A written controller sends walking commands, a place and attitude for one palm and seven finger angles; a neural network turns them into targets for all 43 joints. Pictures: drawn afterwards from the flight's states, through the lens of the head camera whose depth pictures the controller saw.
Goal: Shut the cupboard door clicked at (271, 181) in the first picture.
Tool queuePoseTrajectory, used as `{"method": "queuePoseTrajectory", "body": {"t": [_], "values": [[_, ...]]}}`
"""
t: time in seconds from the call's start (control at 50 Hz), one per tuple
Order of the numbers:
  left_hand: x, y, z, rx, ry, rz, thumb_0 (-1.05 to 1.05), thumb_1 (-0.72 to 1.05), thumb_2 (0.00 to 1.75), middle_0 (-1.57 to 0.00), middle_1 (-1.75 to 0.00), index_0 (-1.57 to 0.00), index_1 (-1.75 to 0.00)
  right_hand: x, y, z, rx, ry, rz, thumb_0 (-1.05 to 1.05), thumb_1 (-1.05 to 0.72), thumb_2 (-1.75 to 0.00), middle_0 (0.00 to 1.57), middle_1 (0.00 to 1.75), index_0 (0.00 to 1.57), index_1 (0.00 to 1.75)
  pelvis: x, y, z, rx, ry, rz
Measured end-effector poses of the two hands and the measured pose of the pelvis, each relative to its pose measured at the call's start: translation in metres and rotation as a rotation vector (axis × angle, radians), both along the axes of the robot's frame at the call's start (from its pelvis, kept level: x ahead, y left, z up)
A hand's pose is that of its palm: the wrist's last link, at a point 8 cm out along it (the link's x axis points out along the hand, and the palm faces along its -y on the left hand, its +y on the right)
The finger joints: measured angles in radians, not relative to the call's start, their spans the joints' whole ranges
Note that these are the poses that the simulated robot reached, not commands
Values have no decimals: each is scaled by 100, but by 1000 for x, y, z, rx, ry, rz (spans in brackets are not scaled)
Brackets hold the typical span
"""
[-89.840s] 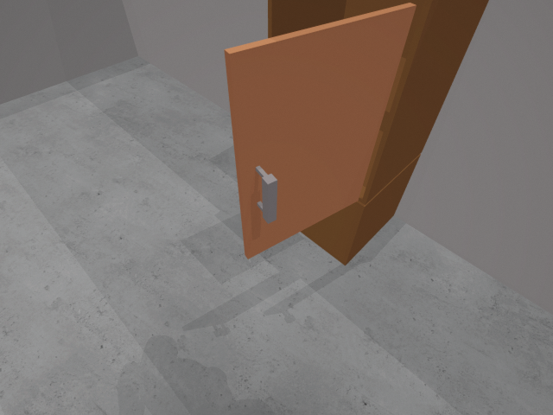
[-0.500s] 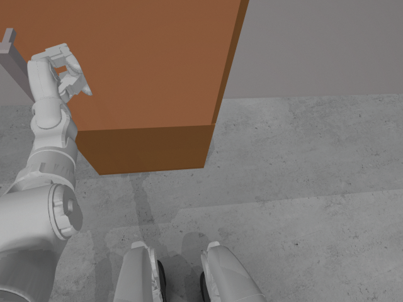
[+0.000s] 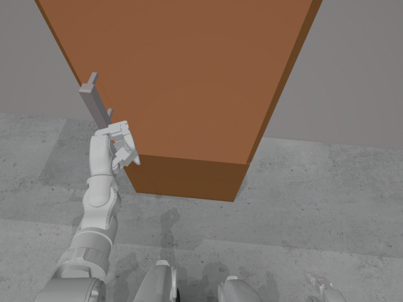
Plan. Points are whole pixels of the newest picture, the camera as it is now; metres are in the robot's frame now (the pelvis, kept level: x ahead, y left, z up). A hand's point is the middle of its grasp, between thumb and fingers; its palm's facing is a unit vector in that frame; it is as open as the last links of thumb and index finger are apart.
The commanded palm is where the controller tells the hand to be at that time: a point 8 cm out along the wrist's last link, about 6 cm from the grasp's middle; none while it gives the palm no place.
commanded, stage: draw the hand back to the body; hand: left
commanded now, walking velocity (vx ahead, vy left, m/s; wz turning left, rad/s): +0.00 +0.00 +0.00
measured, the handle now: (100, 102) +0.53 +0.24 +0.03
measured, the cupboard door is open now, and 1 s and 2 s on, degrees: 0 0 0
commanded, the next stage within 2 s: step back with the hand held close in 1.68 s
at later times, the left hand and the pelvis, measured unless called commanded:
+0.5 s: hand (95, 157) +0.34 +0.18 +0.12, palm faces +0.13 -0.99 -0.04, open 3.1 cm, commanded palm +0.30 +0.22 +0.12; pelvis +0.00 -0.01 +0.04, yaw +0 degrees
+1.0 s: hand out of the picture +0.26 +0.25 +0.19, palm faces +0.32 -0.90 -0.29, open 3.9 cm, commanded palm +0.21 +0.29 +0.22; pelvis +0.02 +0.02 +0.10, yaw +2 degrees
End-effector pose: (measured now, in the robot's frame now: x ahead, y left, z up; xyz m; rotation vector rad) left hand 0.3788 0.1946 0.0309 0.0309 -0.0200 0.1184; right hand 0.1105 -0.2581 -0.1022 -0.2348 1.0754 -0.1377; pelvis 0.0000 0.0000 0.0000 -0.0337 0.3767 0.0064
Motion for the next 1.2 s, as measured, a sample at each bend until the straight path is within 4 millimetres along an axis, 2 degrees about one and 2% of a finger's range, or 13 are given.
{"method": "queuePoseTrajectory", "body": {"t": [0.1, 0.22, 0.28, 0.36, 0.46, 0.54, 0.62, 0.66, 0.8, 0.92, 1.06, 1.2], "values": [[0, 2, 0, 3, -3, 1, 2, 90, 90, -130, -150, -130, -150, 12, 6, -5, 5, -27, 33, 1, -91, -90, 20, 30, 20, 30, -7, -4, -4, -4, -8, 19], [0, -9, 21, 2, -57, -38, 2, 90, 90, -130, -150, -130, -150, -6, 9, -10, 33, -11, -9, 1, -91, -90, 20, 30, 20, 30, -11, -6, -3, -5, -22, 12], [-10, -6, 37, 16, -41, -36, 2, 90, 90, -130, -150, -130, -150, -21, 12, -4, 61, 3, -48, 1, -91, -90, 20, 30, 20, 30, -10, -6, 7, 5, -51, -3], [-31, 11, 56, 24, 4, 7, 2, 90, 89, -130, -150, -130, -149, -36, 13, 10, 83, 10, -80, 1, -91, -90, 20, 30, 20, 30, -6, -7, 25, 19, -99, -14], [-59, 31, 81, 21, -29, 32, 2, 90, 90, -130, -150, -130, -149, -40, 8, 31, 62, -17, -79, 1, -90, -90, 20, 30, 20, 30, -5, -8, 41, 18, -152, -3], [-77, 34, 92, 16, -50, -10, 2, 90, 90, -130, -150, -130, -149, -27, 1, 46, 28, -74, -67, 1, -90, -90, 20, 30, 20, 30, -5, -6, 48, 11, -187, 10], [-93, 36, 99, 4, -34, -39, 2, 90, 90, -127, -147, -127, -147, -3, 0, 62, 6, -169, -54, 1, -90, -90, 20, 30, 20, 30, -5, -2, 54, 9, -218, 12], [-101, 39, 105, 69, 0, -26, 2, 90, 90, -125, -144, -125, -144, 11, 4, 72, 2, -210, -55, 1, -91, -90, 20, 30, 20, 30, -3, 1, 59, 13, -239, 11], [-128, 67, 141, 219, 53, 90, 2, 90, 89, -111, -129, -111, -128, 63, 33, 108, 28, -345, -13, 1, -91, -90, 20, 30, 20, 30, 6, 9, 79, 18, -310, 16], [-148, 92, 169, 254, 39, 188, 2, 90, 89, -95, -112, -95, -112, 97, 64, 127, 76, -413, 70, 1, -90, -90, 20, 30, 20, 30, 15, 17, 90, 22, -359, 24], [-170, 106, 187, 280, 45, 248, 2, 90, 89, -76, -91, -76, -91, 112, 85, 134, 107, -427, 137, 1, -90, -90, 20, 30, 20, 30, 24, 22, 98, 28, -392, 27], [-191, 123, 227, 377, -30, 318, 2, 89, 89, -58, -71, -57, -70, 109, 87, 130, 115, -408, 156, 1, -90, -90, 20, 30, 20, 30, 29, 23, 101, 32, -406, 28]]}}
